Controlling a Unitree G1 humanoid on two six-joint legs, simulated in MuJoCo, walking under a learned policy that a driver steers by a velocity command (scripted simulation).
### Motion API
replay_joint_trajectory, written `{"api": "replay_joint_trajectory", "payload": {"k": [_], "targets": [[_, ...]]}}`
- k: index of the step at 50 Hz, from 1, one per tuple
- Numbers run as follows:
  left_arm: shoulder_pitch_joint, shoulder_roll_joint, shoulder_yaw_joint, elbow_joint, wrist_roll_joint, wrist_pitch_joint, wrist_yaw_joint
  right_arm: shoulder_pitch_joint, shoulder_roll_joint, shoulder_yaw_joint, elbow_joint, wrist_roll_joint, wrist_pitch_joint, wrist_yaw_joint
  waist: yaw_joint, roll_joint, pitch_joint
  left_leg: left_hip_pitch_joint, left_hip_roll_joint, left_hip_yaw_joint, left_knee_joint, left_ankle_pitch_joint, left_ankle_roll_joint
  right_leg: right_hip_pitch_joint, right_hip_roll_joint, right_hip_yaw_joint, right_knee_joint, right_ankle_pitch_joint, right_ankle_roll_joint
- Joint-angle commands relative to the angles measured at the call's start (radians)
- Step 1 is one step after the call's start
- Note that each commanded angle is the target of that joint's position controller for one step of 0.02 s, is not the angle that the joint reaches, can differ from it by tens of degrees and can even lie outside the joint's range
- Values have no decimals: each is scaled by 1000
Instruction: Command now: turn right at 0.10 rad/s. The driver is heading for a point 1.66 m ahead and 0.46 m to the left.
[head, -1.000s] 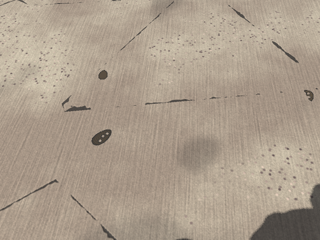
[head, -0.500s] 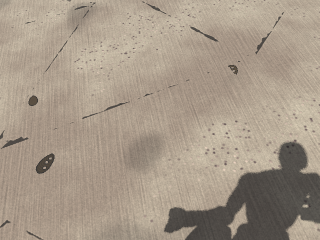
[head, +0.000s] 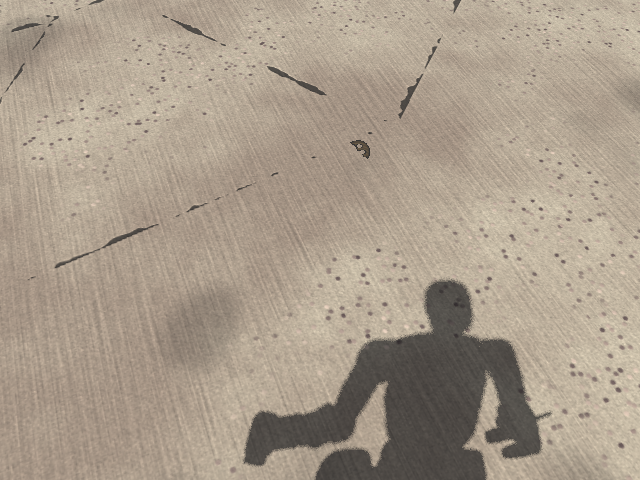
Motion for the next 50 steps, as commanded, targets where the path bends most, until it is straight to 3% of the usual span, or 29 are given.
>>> {"api": "replay_joint_trajectory", "payload": {"k": [1,3,4,5,6,7,9,19,33,50], "targets": [[14,49,10,-32,-6,-20,-2,-22,-184,-34,-35,6,2,-4,1,198,-112,99,191,-170,-64,404,176,82,-4,-72,-268,152,-8],[29,86,16,-17,8,-19,-2,11,-171,-25,-18,10,-9,4,6,157,-116,44,169,-161,-63,358,115,220,-30,-33,-430,391,-50],[32,143,25,-25,15,-16,5,28,-165,-20,-16,-7,-24,14,-15,66,-142,-6,137,-120,-39,291,71,292,-101,26,-363,589,-80],[27,157,30,-3,15,-14,-3,46,-148,-19,-6,-7,-32,18,-39,-35,-150,22,67,-40,-49,160,28,234,-91,16,-306,515,-127],[19,102,18,-8,16,-18,-13,2,-159,-17,0,-9,-30,16,-3,-10,-132,48,49,-15,-25,102,-1,185,-79,19,-322,423,-142],[18,73,8,1,23,-22,-17,-19,-156,-18,4,-5,-25,13,1,4,-107,37,45,-12,-11,91,-4,161,-77,21,-342,383,-136],[19,77,5,18,22,-35,-19,-20,-142,-15,17,-2,-10,3,-2,-16,-63,32,44,-12,-1,130,-7,127,-67,20,-349,397,-120],[43,65,-16,84,16,-59,-12,6,-151,-19,101,0,10,-15,-4,11,-33,47,42,-15,-8,142,-30,97,-57,14,-355,376,-122],[65,47,-33,149,12,-60,-12,48,-146,-14,180,3,14,-27,-3,24,-36,43,41,-13,-12,146,-33,97,-35,-17,-356,360,-120],[117,24,-45,205,10,-60,-5,99,-111,-3,218,3,16,-31,-1,35,-15,24,31,-8,-10,125,-25,70,-20,-41,-350,309,-108]]}}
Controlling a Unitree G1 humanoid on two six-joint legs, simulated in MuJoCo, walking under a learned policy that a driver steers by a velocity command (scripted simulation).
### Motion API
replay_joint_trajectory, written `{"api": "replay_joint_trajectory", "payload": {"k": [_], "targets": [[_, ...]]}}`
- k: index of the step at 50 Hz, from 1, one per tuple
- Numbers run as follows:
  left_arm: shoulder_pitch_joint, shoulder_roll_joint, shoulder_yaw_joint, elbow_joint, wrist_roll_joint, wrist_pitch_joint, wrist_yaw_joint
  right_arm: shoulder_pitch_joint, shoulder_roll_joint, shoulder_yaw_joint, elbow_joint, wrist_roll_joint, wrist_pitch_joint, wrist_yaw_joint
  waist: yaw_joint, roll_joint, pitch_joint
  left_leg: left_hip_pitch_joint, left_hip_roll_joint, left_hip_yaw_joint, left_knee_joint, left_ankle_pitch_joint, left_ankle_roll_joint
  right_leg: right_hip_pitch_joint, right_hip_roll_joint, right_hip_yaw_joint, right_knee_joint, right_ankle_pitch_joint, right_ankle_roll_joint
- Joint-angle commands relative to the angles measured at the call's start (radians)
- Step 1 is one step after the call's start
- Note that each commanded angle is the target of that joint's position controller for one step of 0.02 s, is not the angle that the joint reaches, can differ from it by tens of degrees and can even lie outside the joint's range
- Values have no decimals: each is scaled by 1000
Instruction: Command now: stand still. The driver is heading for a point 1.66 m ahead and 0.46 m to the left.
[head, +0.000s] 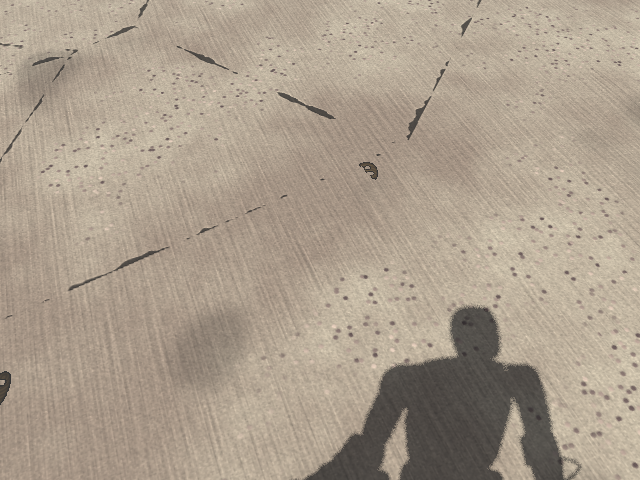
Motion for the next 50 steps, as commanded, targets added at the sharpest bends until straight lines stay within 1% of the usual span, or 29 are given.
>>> {"api": "replay_joint_trajectory", "payload": {"k": [1,15,32,33,34,35,36,37,38,39,40,41,42,43,44,45,46,47,48,49,50], "targets": [[47,107,18,-18,0,-7,4,32,-110,-16,-20,0,-6,-3,1,-2,2,19,-2,18,-60,152,21,-60,-24,11,-94,148,-8],[97,76,13,14,-2,-6,10,72,-81,-9,-14,1,-8,-4,2,1,15,-1,-8,19,-56,131,29,-74,-18,-1,-86,122,-1],[146,43,12,37,-4,-6,16,116,-50,-6,-17,3,-11,-6,4,1,28,-20,-14,19,-54,112,36,-87,-16,-9,-79,104,4],[166,27,8,49,-3,-5,17,134,-34,-2,-7,1,-10,-6,4,-1,4,-9,-24,29,-60,17,37,-77,-7,-18,-88,10,3],[171,30,10,52,-7,-2,20,136,-35,-3,-6,5,-8,-8,5,-4,21,-28,-42,42,-53,-131,43,-95,5,-24,-87,-133,-6],[164,50,17,45,-12,0,24,137,-49,-9,-9,11,-8,-11,6,-12,48,-69,-58,52,-33,-303,58,-127,10,-18,-80,-295,-26],[161,61,21,36,-15,-2,26,133,-56,-12,-17,12,-13,-11,8,-17,89,-117,-55,44,-27,-416,73,-168,-2,5,-88,-415,-48],[165,72,25,30,-18,-11,24,127,-38,-8,-29,12,-22,-9,11,-31,115,-133,-48,44,-13,-425,83,-195,-34,55,-101,-468,-72],[180,70,27,25,-24,-21,23,128,-42,-10,-34,16,-36,-4,17,-32,130,-170,-32,26,-2,-432,93,-197,-57,84,-120,-490,-94],[198,74,30,27,-29,-31,21,123,-33,-10,-43,21,-53,3,25,-53,138,-202,-28,22,24,-405,97,-170,-86,124,-136,-491,-114],[217,86,36,27,-31,-41,17,110,-17,-7,-53,23,-69,10,34,-83,133,-231,-31,36,69,-351,96,-130,-124,183,-161,-492,-138],[237,109,45,30,-34,-48,12,97,3,-4,-64,25,-85,18,40,-126,127,-254,-49,69,132,-267,90,-90,-175,269,-205,-504,-167],[241,130,53,28,-34,-52,9,94,15,-3,-73,28,-100,26,34,-177,118,-247,-55,101,190,-189,90,-76,-233,353,-252,-504,-196],[222,133,55,18,-36,-52,6,99,12,-4,-77,29,-111,30,21,-179,130,-204,-41,99,191,-168,103,-119,-261,389,-269,-480,-208],[180,128,53,0,-37,-51,3,142,14,-6,-67,33,-118,34,-13,-168,138,-116,-37,96,129,-171,120,-179,-247,364,-254,-445,-195],[108,119,49,-27,-39,-52,0,235,17,-9,-38,35,-121,36,-66,-150,143,24,-32,74,20,-162,134,-268,-195,284,-191,-373,-160],[30,77,39,-64,-43,-59,0,354,-40,-27,1,33,-126,37,-114,-26,139,134,28,-73,-81,-208,164,-366,-87,123,-14,-242,-102],[2,21,26,-101,-35,-81,1,496,-166,-64,35,39,-131,46,-151,256,101,300,201,-404,-236,-226,254,-520,35,-63,348,-121,-36],[7,28,25,-118,-38,-108,-1,534,-179,-63,29,19,-138,53,-142,298,67,378,353,-670,-307,-128,328,-664,31,-5,591,-235,-39],[14,54,30,-116,-44,-124,-13,447,-114,-45,2,5,-143,53,-87,157,92,365,350,-603,-275,-29,315,-711,-24,45,723,-200,-63],[19,50,31,-112,-47,-133,-23,394,-88,-38,-22,5,-143,57,-63,105,82,368,321,-498,-269,43,297,-737,-55,40,760,-128,-83]]}}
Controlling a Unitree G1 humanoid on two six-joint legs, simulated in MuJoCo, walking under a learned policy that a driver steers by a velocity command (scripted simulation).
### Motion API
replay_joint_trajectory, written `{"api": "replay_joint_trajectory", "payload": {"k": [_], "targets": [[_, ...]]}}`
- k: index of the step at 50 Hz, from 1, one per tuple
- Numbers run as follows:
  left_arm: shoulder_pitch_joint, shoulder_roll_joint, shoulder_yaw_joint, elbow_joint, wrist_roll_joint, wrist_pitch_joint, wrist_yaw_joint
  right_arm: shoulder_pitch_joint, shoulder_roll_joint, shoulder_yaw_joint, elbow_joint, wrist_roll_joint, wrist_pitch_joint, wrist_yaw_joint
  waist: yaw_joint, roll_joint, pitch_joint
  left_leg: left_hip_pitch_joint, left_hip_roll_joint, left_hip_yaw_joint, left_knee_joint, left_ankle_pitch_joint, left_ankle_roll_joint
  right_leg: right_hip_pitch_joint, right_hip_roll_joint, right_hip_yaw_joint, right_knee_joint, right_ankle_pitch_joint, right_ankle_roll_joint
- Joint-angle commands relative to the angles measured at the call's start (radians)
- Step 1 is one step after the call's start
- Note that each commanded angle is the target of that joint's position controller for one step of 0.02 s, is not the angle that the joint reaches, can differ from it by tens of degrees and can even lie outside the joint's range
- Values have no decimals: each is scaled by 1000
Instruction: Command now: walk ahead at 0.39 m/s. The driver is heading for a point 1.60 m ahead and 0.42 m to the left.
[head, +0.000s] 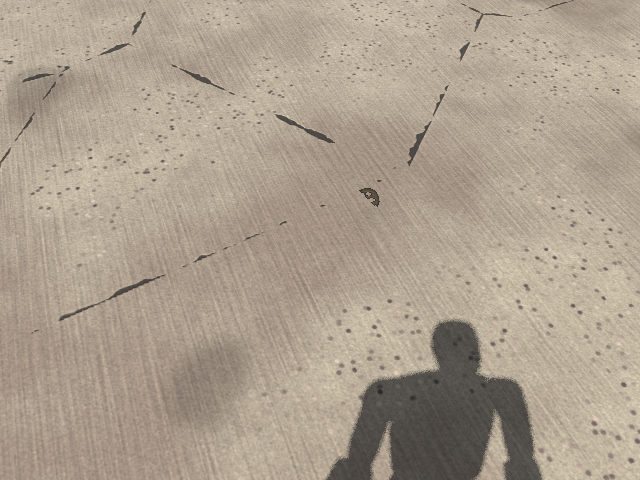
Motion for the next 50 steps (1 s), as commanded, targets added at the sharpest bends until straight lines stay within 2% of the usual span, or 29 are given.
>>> {"api": "replay_joint_trajectory", "payload": {"k": [1,4,8,10,13,14,16,17,18,19,20,21,22,23,24,26,27,30,34,39,42,43,44,45,46,47,48,49,50], "targets": [[-153,89,19,-128,0,-63,-18,161,-117,-14,-1,-11,1,9,-38,76,140,355,331,-464,-329,229,190,-611,-75,10,253,94,-52],[-221,69,26,-158,10,-55,-37,179,-73,5,2,-12,31,-5,-35,109,130,313,263,-259,-366,410,146,-558,-118,-51,112,189,-23],[-403,7,-3,-236,17,-41,-50,132,-145,-3,-46,-16,44,-37,-44,105,162,74,197,-122,-438,372,134,-334,-67,-123,-259,380,29],[-447,39,0,-263,11,-33,-51,155,-185,-16,-43,-5,37,-40,-41,138,166,38,225,-125,-475,346,140,-227,-45,-126,-345,437,28],[-446,103,19,-282,7,-31,-53,144,-188,-26,-45,7,37,-40,2,134,159,151,268,-108,-415,525,113,-182,-32,-101,-434,452,-14],[-404,126,31,-276,9,-33,-52,134,-197,-30,-49,0,43,-38,34,143,113,195,272,-89,-334,715,97,-121,-12,-111,-434,432,-33],[-144,189,71,-200,3,-27,-44,115,-189,-28,-66,-18,62,-34,163,147,-65,157,213,-29,8,961,54,206,28,-135,-428,396,-83],[23,258,89,-167,13,-20,-34,119,-155,-11,-96,-35,63,-29,213,40,-196,-65,159,-7,324,674,27,500,-160,89,-425,304,-146],[93,327,98,-140,34,-19,-48,271,29,34,-99,-20,40,-16,121,-282,-378,-383,-39,-35,697,-115,-27,766,-420,631,-605,37,-324],[42,217,71,-143,29,-24,-51,199,-79,12,-92,14,14,-12,143,-192,-293,-491,-1,-145,830,-184,1,680,-399,741,-736,-70,-285],[-66,168,57,-159,25,-30,-47,69,-149,-9,-134,43,3,-10,119,-126,-109,-561,53,-120,848,-103,23,514,-380,557,-740,-7,-229],[-159,148,48,-179,29,-36,-48,7,-160,-12,-147,41,1,-19,85,-16,-48,-503,111,-104,803,-1,27,352,-349,407,-761,144,-200],[-208,121,41,-180,39,-41,-53,-17,-156,-23,-146,26,10,-27,52,13,-2,-448,143,-94,746,51,27,230,-303,286,-789,252,-172],[-224,110,38,-170,51,-46,-54,21,-129,-26,-138,21,27,-29,13,-38,-3,-377,172,-107,709,81,25,161,-277,200,-816,289,-162],[-222,92,37,-158,51,-49,-56,44,-104,-26,-128,21,43,-28,-1,-46,9,-347,177,-105,680,81,23,128,-259,143,-838,319,-161],[-204,99,40,-132,50,-55,-50,29,-97,-34,-138,20,67,-33,-16,-44,48,-373,181,-99,649,106,18,78,-245,59,-887,325,-168],[-197,124,46,-125,51,-59,-46,-10,-96,-35,-160,15,73,-34,-14,-51,72,-416,185,-108,617,142,10,70,-261,39,-905,345,-179],[-160,139,52,-108,54,-56,-26,-118,-110,-46,-203,7,66,-28,5,-14,92,-531,171,-128,472,302,-1,139,-249,-43,-912,415,-164],[-123,163,52,-105,49,-46,-7,-263,-85,-35,-256,1,52,1,52,-1,102,-509,150,-36,235,476,-3,192,-231,-161,-913,484,-130],[-19,185,60,-75,32,-8,0,-415,-73,-23,-352,5,52,38,104,14,139,-599,132,32,103,386,24,412,-290,-211,-828,590,-118],[-48,220,70,-95,31,17,6,-392,-110,-39,-391,11,55,58,56,-38,81,-477,60,114,84,239,70,468,-304,-257,-671,1005,-86],[-62,233,73,-105,33,26,10,-322,-139,-55,-385,12,58,59,10,-66,26,-369,18,143,94,193,92,464,-298,-272,-551,1178,-73],[-84,240,74,-117,32,34,15,-188,-186,-81,-359,15,60,56,-67,-70,-50,-182,-26,154,57,210,123,412,-276,-290,-367,1242,-51],[-92,235,69,-136,32,31,18,-17,-262,-119,-321,14,66,39,-152,-24,-140,118,-1,52,5,244,172,219,-238,-294,-105,1064,-10],[-12,98,27,-186,58,5,1,41,-376,-145,-312,10,71,20,-80,223,-241,495,270,-454,-27,152,329,-229,-73,-268,282,245,54],[-37,117,20,-209,34,-46,-17,55,-344,-126,-338,-2,60,21,-82,194,-391,624,403,-864,-204,84,431,-406,39,-22,455,-149,49],[-166,186,43,-245,-6,-73,-27,34,-271,-106,-331,-13,53,22,-113,125,-276,566,355,-708,-230,127,352,-506,-27,43,457,-63,20],[-199,178,39,-258,-7,-84,-26,-34,-236,-96,-340,-5,47,21,-75,72,-159,410,311,-544,-231,220,306,-498,-74,32,369,32,4],[-202,173,44,-246,15,-83,-17,-113,-209,-87,-360,-3,46,22,-26,1,-93,251,263,-432,-242,321,272,-434,-111,21,277,85,9]]}}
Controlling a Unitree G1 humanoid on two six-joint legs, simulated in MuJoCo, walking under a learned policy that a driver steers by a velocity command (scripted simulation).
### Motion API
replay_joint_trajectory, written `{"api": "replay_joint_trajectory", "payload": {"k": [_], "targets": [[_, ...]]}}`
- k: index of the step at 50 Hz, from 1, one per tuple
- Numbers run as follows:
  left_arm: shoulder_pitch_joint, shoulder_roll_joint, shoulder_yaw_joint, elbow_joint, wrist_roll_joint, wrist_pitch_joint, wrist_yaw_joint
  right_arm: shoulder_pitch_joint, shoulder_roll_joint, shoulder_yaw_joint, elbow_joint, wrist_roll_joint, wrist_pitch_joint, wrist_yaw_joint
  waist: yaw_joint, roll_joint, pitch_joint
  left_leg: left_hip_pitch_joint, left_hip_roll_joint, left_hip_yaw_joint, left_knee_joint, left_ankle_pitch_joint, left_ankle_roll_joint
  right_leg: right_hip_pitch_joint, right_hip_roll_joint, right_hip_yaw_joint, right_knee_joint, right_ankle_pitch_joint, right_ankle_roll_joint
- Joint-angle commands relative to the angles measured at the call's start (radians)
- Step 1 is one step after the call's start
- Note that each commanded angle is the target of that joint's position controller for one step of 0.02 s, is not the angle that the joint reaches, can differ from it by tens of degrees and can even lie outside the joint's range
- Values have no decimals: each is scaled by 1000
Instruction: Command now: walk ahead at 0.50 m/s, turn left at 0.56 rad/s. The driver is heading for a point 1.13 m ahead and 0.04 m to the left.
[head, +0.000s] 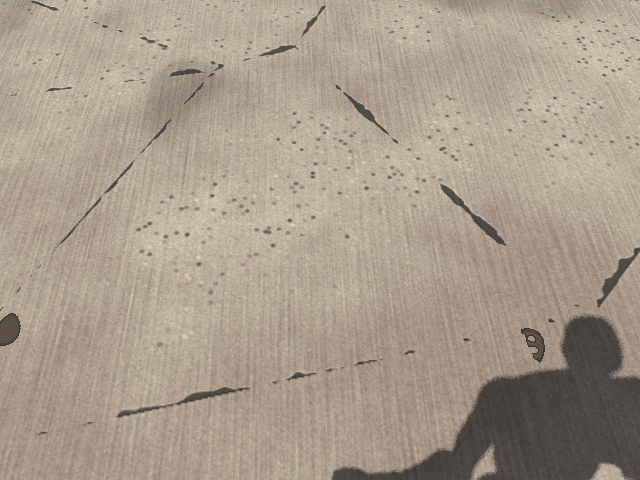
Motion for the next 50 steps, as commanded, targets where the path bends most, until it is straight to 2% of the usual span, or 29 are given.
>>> {"api": "replay_joint_trajectory", "payload": {"k": [1,3,7,10,14,17,18,19,20,21,22,23,24,25,26,28,31,33,36,40,42,43,44,45,46,47,48,49,50], "targets": [[-42,133,35,-107,14,-40,5,87,-108,-28,-56,-10,-11,-9,-15,-25,-136,400,269,-418,-312,199,195,-380,-78,83,-11,109,-12],[-11,115,39,-118,27,-13,3,70,-118,-30,-66,-9,-14,-14,23,13,-125,289,242,-366,-341,305,207,-306,-86,75,-84,131,22],[-145,82,32,-172,39,7,11,131,-155,-40,-57,3,-12,-41,-10,25,-78,205,184,-281,-360,306,175,-325,-53,45,-337,322,75],[-256,59,22,-207,29,0,3,170,-158,-40,-50,7,-2,-51,-55,70,-67,188,147,-266,-343,172,126,-262,0,41,-577,498,71],[-328,95,31,-247,15,-15,-14,218,-156,-40,-33,14,6,-55,-77,95,-62,255,187,-360,-283,84,105,-218,31,68,-704,517,52],[-287,133,47,-248,13,-31,-23,202,-156,-43,-40,10,16,-64,-41,126,-69,322,220,-447,-196,100,85,-157,36,80,-743,395,17],[-221,143,55,-232,14,-36,-21,185,-146,-39,-48,10,20,-64,-4,134,-89,319,201,-451,-147,133,70,-71,42,61,-777,386,-3],[-120,171,70,-212,24,-40,-15,172,-112,-27,-61,5,20,-61,46,117,-162,282,147,-418,-21,171,40,101,8,75,-790,390,-37],[35,224,82,-198,38,-39,-7,180,-55,-3,-80,-15,17,-57,103,7,-307,163,82,-323,254,26,3,356,-158,229,-770,348,-97],[124,299,101,-153,48,-27,-14,349,3,14,-97,20,5,-56,25,-353,-404,-208,-53,-215,569,-435,-64,660,-368,716,-863,161,-276],[114,199,82,-158,20,-25,-22,357,-100,1,-57,34,4,-61,48,-253,-343,-336,24,-249,703,-427,-73,631,-375,809,-914,-72,-270],[72,129,63,-168,15,-19,-21,242,-153,-11,-61,25,7,-60,76,-142,-211,-362,56,-237,729,-330,-76,510,-323,641,-927,-60,-222],[19,114,53,-174,25,-11,-22,172,-145,-11,-76,9,9,-61,61,-64,-139,-328,89,-199,704,-261,-79,381,-278,510,-940,61,-196],[-11,99,47,-167,30,-6,-23,122,-131,-11,-92,-5,5,-58,45,-55,-81,-308,112,-192,648,-218,-78,283,-241,429,-961,177,-195],[-20,90,40,-163,38,-6,-22,121,-113,-10,-98,-4,4,-52,20,-71,-68,-261,137,-182,605,-191,-74,221,-210,362,-986,247,-188],[-10,92,40,-146,28,-12,-23,135,-75,-2,-96,3,5,-45,2,-108,-73,-222,152,-144,526,-181,-78,185,-186,284,-1017,357,-202],[15,139,52,-122,14,-14,-19,61,-47,12,-125,-9,3,-42,10,-87,-62,-249,174,-106,374,-93,-94,185,-194,213,-1058,469,-222],[29,154,55,-111,10,-6,-16,4,-34,20,-138,-8,-4,-36,28,-79,-58,-229,175,-87,250,17,-96,186,-176,154,-1070,496,-207],[70,166,53,-89,2,6,-14,-88,-28,24,-157,0,-12,-25,61,-84,-40,-168,148,-52,92,144,-97,184,-151,88,-1066,494,-180],[135,180,52,-53,-6,26,-13,-186,-44,21,-196,10,-17,-8,82,-94,-12,-154,123,-38,-10,122,-75,267,-198,100,-1032,499,-166],[128,193,54,-43,-6,39,-8,-179,-64,12,-202,6,-22,-1,55,-106,-13,-105,104,-32,-62,70,-48,311,-211,98,-973,622,-143],[109,200,55,-44,-6,46,-4,-113,-84,1,-185,-4,-25,-2,8,-106,-54,2,74,-10,-109,91,-30,319,-187,69,-880,796,-118],[114,187,49,-44,-8,50,0,2,-118,-18,-149,-19,-28,-8,-48,-89,-135,198,54,3,-154,182,-4,280,-139,45,-733,918,-88],[98,152,32,-72,11,44,3,143,-179,-36,-123,-42,-30,-19,-106,-38,-264,477,185,-108,-95,461,47,117,-83,19,-517,741,-39],[200,42,-7,-88,34,29,-1,214,-253,-44,-123,-67,-17,-30,-85,210,-410,845,488,-455,-52,776,209,-263,61,-22,-129,57,42],[251,99,6,-48,10,24,-3,250,-199,-34,-110,-47,-5,-26,-103,218,-529,815,546,-571,-93,794,265,-296,75,129,33,-233,51],[179,168,30,-60,-16,30,-2,193,-153,-18,-111,-36,0,-23,-98,147,-390,702,487,-416,-106,801,222,-351,31,141,78,-203,53],[116,151,28,-76,-17,40,4,123,-117,-6,-108,-27,-3,-22,-67,110,-289,592,427,-305,-131,759,175,-374,-7,107,30,-151,56],[91,136,31,-75,-4,56,11,65,-92,2,-103,-24,-6,-20,-37,71,-221,472,389,-241,-177,688,146,-348,-33,94,-30,-96,64]]}}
